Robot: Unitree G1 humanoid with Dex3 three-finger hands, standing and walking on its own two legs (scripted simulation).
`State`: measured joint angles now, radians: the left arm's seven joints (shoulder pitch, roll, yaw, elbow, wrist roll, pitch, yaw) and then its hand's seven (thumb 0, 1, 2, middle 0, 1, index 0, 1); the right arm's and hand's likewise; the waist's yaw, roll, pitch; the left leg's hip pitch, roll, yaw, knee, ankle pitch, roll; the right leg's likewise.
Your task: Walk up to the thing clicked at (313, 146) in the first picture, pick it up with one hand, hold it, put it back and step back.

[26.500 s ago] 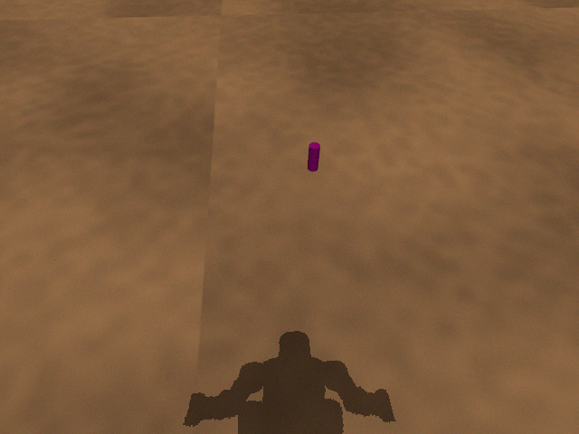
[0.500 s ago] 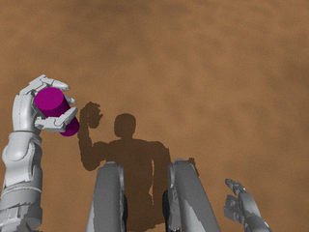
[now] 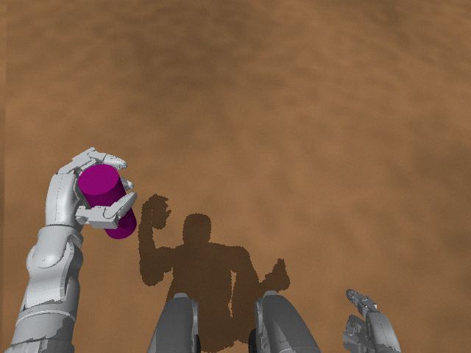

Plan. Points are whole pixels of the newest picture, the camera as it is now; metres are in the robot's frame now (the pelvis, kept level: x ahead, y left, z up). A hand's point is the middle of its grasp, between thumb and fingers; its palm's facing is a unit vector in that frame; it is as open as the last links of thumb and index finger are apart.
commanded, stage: lift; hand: left
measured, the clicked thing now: (111, 205) +0.36 +0.20 +0.00
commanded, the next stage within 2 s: hold in 0.76 s
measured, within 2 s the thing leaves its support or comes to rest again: neither
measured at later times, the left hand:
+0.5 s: hand (108, 174) +0.36 +0.17 +0.10, palm faces +0.01 -1.00 +0.00, open 7.9 cm
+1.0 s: hand (111, 164) +0.36 +0.16 +0.13, palm faces -0.01 -1.00 +0.00, open 7.9 cm
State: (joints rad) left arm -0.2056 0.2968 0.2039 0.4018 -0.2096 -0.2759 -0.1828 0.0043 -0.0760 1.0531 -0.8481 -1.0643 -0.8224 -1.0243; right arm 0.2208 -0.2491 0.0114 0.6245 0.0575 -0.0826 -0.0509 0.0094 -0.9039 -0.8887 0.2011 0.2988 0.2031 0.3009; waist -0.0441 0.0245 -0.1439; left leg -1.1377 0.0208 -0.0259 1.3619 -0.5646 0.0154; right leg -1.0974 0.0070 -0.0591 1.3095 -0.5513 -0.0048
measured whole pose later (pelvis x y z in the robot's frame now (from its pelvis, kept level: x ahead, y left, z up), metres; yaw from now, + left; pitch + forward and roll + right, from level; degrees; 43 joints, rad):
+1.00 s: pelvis +0.03 -0.01 +0.08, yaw +0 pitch +8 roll -1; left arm -0.14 0.22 0.15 0.47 -0.20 -0.34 -0.19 0.01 -0.09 1.07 -0.85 -1.07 -0.83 -1.03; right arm 0.25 -0.23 0.02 0.66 0.02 -0.06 -0.05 0.01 -0.90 -0.89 0.20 0.30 0.20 0.30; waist -0.03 0.01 -0.06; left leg -0.64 0.02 0.00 0.93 -0.44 0.01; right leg -0.61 0.01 -0.03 0.89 -0.43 -0.01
